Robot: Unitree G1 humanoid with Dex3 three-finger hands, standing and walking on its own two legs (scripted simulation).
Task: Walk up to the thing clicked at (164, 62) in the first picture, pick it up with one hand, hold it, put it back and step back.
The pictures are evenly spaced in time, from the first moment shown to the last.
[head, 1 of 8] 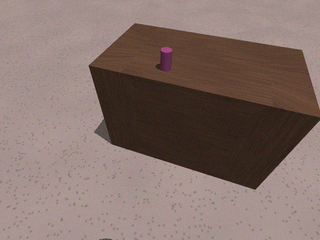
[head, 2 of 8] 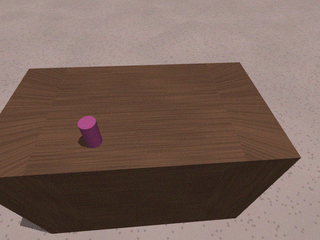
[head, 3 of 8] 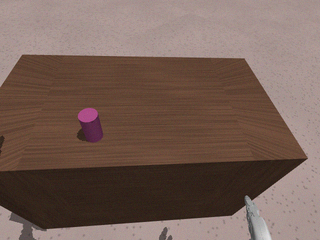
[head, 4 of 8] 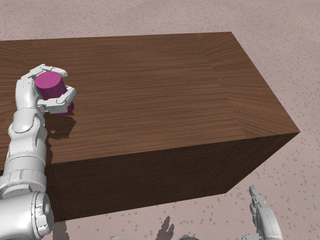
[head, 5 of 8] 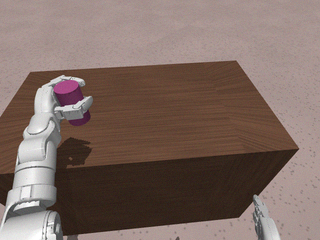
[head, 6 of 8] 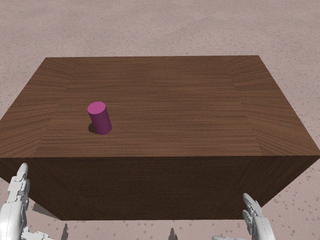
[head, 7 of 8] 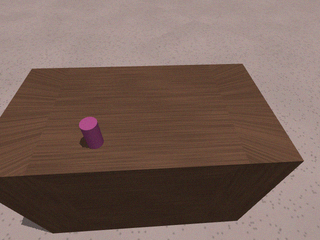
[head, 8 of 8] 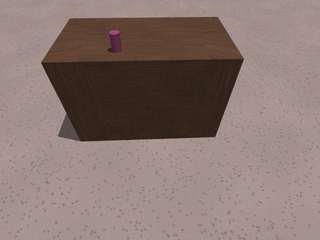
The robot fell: no
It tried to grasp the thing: yes
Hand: left
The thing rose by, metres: 0.26
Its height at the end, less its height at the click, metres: +0.00
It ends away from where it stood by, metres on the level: 0.00
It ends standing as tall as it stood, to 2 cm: yes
